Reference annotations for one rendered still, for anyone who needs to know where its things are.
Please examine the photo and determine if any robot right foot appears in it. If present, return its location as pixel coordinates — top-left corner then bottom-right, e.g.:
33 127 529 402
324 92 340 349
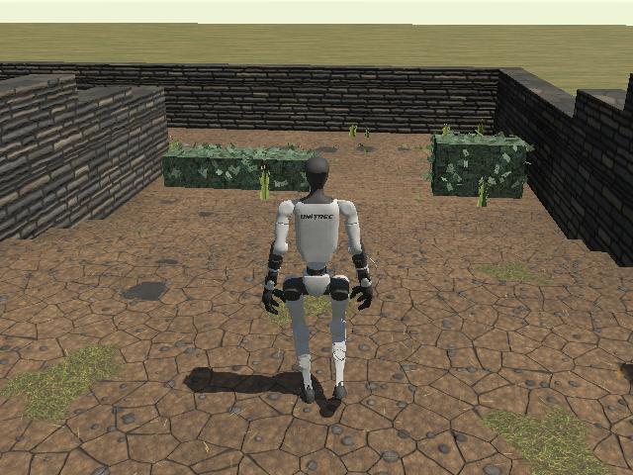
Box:
332 383 347 399

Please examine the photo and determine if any robot left hand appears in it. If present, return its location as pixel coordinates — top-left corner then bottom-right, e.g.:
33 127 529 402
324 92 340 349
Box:
262 287 286 315

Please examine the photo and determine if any robot left upper arm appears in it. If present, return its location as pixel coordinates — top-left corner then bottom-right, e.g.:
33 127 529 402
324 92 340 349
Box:
273 199 297 255

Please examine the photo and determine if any robot right upper arm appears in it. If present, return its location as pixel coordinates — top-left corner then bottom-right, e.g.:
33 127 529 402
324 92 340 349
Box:
337 200 362 255

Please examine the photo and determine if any robot left forearm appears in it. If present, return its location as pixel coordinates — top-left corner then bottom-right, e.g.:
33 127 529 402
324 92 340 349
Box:
264 240 283 290

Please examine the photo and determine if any humanoid robot head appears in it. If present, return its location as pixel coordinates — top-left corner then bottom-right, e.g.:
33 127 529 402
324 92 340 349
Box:
300 156 334 204

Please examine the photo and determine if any robot right hand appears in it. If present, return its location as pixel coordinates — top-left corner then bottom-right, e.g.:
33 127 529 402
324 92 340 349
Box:
350 284 374 311

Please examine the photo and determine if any robot right forearm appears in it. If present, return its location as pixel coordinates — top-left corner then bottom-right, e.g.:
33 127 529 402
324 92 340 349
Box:
352 239 372 287

